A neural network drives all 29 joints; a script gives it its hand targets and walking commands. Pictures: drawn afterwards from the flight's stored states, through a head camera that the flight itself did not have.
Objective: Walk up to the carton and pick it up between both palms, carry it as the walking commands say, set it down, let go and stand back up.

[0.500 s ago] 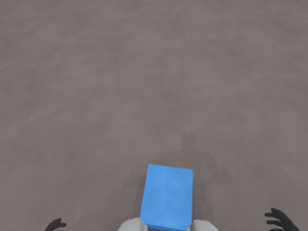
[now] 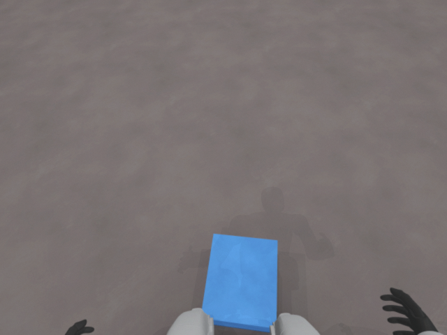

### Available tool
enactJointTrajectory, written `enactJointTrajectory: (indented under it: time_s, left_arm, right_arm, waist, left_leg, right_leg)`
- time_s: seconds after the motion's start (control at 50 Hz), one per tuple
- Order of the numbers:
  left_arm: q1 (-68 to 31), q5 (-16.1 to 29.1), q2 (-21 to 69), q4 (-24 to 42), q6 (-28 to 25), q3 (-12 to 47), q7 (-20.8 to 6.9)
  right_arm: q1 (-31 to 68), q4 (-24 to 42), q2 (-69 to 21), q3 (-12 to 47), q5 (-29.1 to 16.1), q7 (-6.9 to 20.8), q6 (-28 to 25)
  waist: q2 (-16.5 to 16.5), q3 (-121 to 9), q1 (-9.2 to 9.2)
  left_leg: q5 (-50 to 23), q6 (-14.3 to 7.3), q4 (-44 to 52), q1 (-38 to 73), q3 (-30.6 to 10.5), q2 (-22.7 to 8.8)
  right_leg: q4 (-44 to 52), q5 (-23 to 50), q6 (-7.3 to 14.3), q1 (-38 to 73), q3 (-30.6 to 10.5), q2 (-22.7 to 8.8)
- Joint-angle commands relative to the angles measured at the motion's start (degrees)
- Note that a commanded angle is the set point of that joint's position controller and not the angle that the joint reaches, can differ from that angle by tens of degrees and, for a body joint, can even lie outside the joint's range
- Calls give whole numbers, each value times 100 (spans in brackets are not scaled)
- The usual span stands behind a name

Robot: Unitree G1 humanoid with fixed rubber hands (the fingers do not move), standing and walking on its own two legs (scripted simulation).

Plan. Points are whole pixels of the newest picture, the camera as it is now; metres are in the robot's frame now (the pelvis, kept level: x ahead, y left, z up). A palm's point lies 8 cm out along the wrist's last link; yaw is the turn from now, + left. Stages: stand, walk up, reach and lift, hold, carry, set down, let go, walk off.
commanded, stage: walk up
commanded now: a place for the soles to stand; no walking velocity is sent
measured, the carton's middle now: (241, 282) +0.34 -0.01 -0.65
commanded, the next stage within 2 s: none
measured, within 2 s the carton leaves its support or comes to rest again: neither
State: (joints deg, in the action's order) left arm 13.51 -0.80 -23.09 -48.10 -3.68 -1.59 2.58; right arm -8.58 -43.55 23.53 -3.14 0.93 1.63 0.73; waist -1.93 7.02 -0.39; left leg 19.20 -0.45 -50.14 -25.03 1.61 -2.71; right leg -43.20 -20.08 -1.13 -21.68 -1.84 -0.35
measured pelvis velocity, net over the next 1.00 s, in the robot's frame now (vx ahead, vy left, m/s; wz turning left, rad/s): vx -0.20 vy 0.07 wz -0.13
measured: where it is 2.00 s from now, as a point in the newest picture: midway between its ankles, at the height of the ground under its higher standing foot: outside the picture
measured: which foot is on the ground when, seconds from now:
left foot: down 0.00-0.46, up 0.48-0.62, down 0.64-1.00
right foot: down 0.00-0.16, up 0.18-0.44, down 0.46-0.64, up 0.66-0.86, down 0.88-1.00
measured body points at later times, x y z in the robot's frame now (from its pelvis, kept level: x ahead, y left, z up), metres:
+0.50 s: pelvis -0.15 +0.06 -0.01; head -0.10 +0.06 +0.43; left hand -0.06 +0.37 -0.13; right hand -0.02 -0.27 -0.10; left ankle -0.01 +0.15 -0.70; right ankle -0.14 -0.08 -0.71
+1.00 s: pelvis -0.20 +0.07 +0.01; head -0.19 +0.06 +0.45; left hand -0.14 +0.39 -0.11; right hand -0.13 -0.26 -0.10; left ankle -0.14 +0.19 -0.69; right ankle -0.18 -0.08 -0.71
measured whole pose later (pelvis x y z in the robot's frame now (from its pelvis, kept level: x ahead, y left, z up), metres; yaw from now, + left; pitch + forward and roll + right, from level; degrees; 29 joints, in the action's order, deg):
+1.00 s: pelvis -0.20 +0.07 +0.01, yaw -8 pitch -4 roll -1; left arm 21.6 -1.0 -23.5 -49.9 -1.3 -1.6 0.6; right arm -10.1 -46.3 23.0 -3.7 1.4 1.5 1.4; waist -1.0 5.9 -0.4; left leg 26.3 -1.9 -50.1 -23.8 2.9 -3.9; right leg -42.4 -23.5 1.3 -19.4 -4.7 1.6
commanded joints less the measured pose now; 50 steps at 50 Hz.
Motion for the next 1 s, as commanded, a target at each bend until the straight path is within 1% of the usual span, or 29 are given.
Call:
enactJointTrajectory:
  time_s: [0.0, 0.04, 0.08, 0.1, 0.12, 0.14, 0.16, 0.2, 0.22, 0.32, 0.38, 0.4, 0.42, 0.44, 0.46, 0.48, 0.52, 0.54, 0.58, 0.6, 0.62, 0.64, 0.68, 0.76, 0.82, 0.86, 0.88, 0.9, 0.98]
  left_arm:
    - [295, -12, -2013, 418, -24, -409, 268]
    - [79, -4, -1979, 477, 42, -454, 258]
    - [-382, 18, -1791, 690, 171, -363, 186]
    - [-218, 55, -1517, 723, 195, -298, 188]
    - [-269, 81, -1159, 754, 199, -240, 204]
    - [-105, 45, -1132, 792, 219, -260, 272]
    - [81, 39, -1260, 528, 303, -296, 315]
    - [226, 90, -1331, 358, 359, -382, 231]
    - [352, 157, -1276, 210, 395, -377, 214]
    - [488, 55, -1194, 248, 313, -358, 100]
    - [978, -22, -1289, -64, 293, -484, 14]
    - [1221, -80, -1396, -74, 289, -570, -21]
    - [1142, -148, -1637, -29, 291, -579, 3]
    - [617, -172, -2107, 169, 209, -634, -3]
    - [-147, -200, -2293, 446, 157, -593, 36]
    - [-628, -199, -2386, 626, 147, -615, 67]
    - [-950, -188, -1847, 572, 92, -459, 92]
    - [-762, -205, -1822, 601, 112, -390, 40]
    - [-250, -180, -1487, 428, 164, -366, -60]
    - [162, -116, -1203, 478, 160, -310, -71]
    - [684, -15, -761, 359, 193, -173, -73]
    - [527, -20, -1211, 236, 210, -299, 6]
    - [569, -56, -1484, -51, 258, -452, -112]
    - [961, -109, -1339, -91, 162, -529, -217]
    - [1419, -149, -1335, -234, 72, -563, -174]
    - [1148, -227, -1772, -93, -11, -610, -137]
    - [606, -226, -2135, 86, -43, -626, -94]
    - [375, -258, -2035, 238, -77, -620, -63]
    - [81, -210, -1665, 393, -24, -469, -152]
  right_arm:
    - [155, 622, 1038, -389, -29, -137, 251]
    - [93, 476, 969, -438, -61, -145, 239]
    - [-192, 302, 955, -498, -90, -143, 167]
    - [-318, 262, 1130, -540, -50, -158, 117]
    - [-330, 331, 1413, -641, 48, -157, 94]
    - [69, 516, 1534, -560, 11, -124, 115]
    - [74, 373, 1657, -630, -1, -126, 130]
    - [770, 626, 1504, -593, 46, -173, 229]
    - [965, 705, 1297, -530, 102, -174, 242]
    - [420, 600, 1293, -612, 18, -169, 193]
    - [946, 705, 1471, -616, 62, -80, 306]
    - [744, 578, 1405, -596, 65, -80, 341]
    - [703, 579, 1071, -510, 18, -112, 347]
    - [892, 650, 949, -499, 44, -138, 299]
    - [1105, 608, 1182, -585, 41, -143, 278]
    - [764, 412, 1289, -586, 66, -100, 241]
    - [338, 136, 1248, -601, -18, -15, 231]
    - [153, 90, 1241, -595, -41, 6, 166]
    - [-273, -213, 969, -524, -45, 1, -39]
    - [-542, -211, 1161, -593, 59, -98, -113]
    - [-498, -154, 1524, -605, 109, -166, -214]
    - [-13, 69, 1669, -599, 71, -181, -261]
    - [419, 127, 1692, -562, 136, -175, -273]
    - [131, 49, 1566, -575, 169, -97, -229]
    - [267, 182, 1300, -498, 127, -52, -67]
    - [413, 308, 963, -454, 138, -34, -17]
    - [628, 273, 1005, -488, 117, -57, -36]
    - [386, 106, 1199, -519, 46, -35, -85]
    - [-413, -141, 961, -509, 28, 12, -224]
  waist:
    - [1138, -934, 159]
    - [1197, -589, 34]
    - [1222, -868, -295]
    - [690, -1137, -325]
    - [-404, -1383, -368]
    - [-1007, -1432, -213]
    - [-854, -1623, -295]
    - [-536, -743, 126]
    - [-833, -670, 185]
    - [-972, -1162, -94]
    - [-985, -788, 239]
    - [-742, -679, 237]
    - [408, -82, 297]
    - [1558, 434, 220]
    - [906, 757, 87]
    - [1052, 304, 49]
    - [321, 261, -256]
    - [813, -28, -269]
    - [702, -828, -185]
    - [3, -1226, -243]
    - [-887, -1042, -103]
    - [-547, -670, -86]
    - [-116, -201, 148]
    - [-870, -933, 13]
    - [-446, -762, 242]
    - [887, 1, 187]
    - [1224, 531, 204]
    - [670, 318, 65]
    - [923, -672, -237]
  left_leg:
    - [1463, -266, -1315, -162, -568, -60]
    - [1260, -199, -471, -132, -408, -44]
    - [-342, -262, 958, 1110, 28, 110]
    - [-1833, -450, 1376, 1563, -512, -259]
    - [-3016, -848, 1720, 1842, -1409, -1091]
    - [-3848, -1364, 2053, 1690, -1740, -1987]
    - [-3483, -1670, 2406, 1030, -1864, -2283]
    - [-2079, -1489, 2238, 5, -1262, -1747]
    - [-2080, -1315, 2186, -289, -831, -1545]
    - [-1230, -1328, 1952, 1180, -1202, -1571]
    - [2037, -975, 2204, -157, -1214, -1445]
    - [2522, -766, 1931, -609, -1126, -1249]
    - [2660, -480, 1087, -1203, -940, -823]
    - [1951, -116, -438, -1105, -282, 97]
    - [1062, 4, -1215, -597, -691, -59]
    - [942, -45, -1846, -171, -786, 137]
    - [485, -48, -1765, 882, -685, 8]
    - [881, -59, -842, 890, -438, 126]
    - [1043, -26, 1706, 1637, -110, 269]
    - [1280, -179, 2309, 2388, -873, -192]
    - [1838, -583, 2903, 2559, -2636, -1384]
    - [2862, -1008, 3464, 1398, -3353, -2017]
    - [3285, -919, 3435, 95, -2628, -1655]
    - [2084, -833, 2898, 714, -1440, -1382]
    - [2782, -607, 2162, -248, -936, -983]
    - [2135, -22, 285, -984, -240, 12]
    - [1170, 15, -291, -1054, -505, -17]
    - [803, 10, -702, -692, -565, -62]
    - [647, -74, 1152, 1157, 41, 202]
  right_leg:
    - [843, 5194, 1678, 247, -2332, -1836]
    - [690, 4668, 1409, 202, -2221, -1597]
    - [275, 4305, 830, -406, -1378, -907]
    - [-546, 3637, 498, -556, -862, -435]
    - [-1423, 2274, 202, -1048, -315, 135]
    - [-2251, -1722, 112, -1331, -2, 487]
    - [-2906, -1895, 201, -983, -453, 362]
    - [-3151, -1189, 156, -675, -16, 239]
    - [-3223, -910, 101, -461, 116, 325]
    - [-1318, -1141, 85, -318, 363, 145]
    - [105, -924, 269, 875, 548, 199]
    - [428, -1324, 411, 1073, 113, 246]
    - [1469, -2284, 774, 673, -1280, -403]
    - [2905, -3259, 1374, -680, -3732, -1684]
    - [2764, -2141, 1697, -1476, -3833, -1934]
    - [2635, -2535, 1775, -2003, -3680, -1888]
    - [2289, -2439, 1382, -2449, -2864, -1229]
    - [1861, -1807, 1172, -1725, -2141, -836]
    - [739, -1269, 924, -680, -1357, -291]
    - [-188, -908, 657, -1050, -1131, -197]
    - [-1428, -1071, 332, -1875, -561, 394]
    - [-1480, -1300, 243, -1750, -741, 254]
    - [-1291, -781, 225, -671, -356, 5]
    - [-579, -840, 249, -167, 386, 140]
    - [806, -836, 484, 924, 113, 251]
    - [2933, -4045, 1098, -75, -3247, -1015]
    - [3196, -4067, 1500, -540, -4140, -1517]
    - [3071, -3664, 1596, -705, -4092, -1471]
    - [1592, -1017, 1057, -473, -1961, -543]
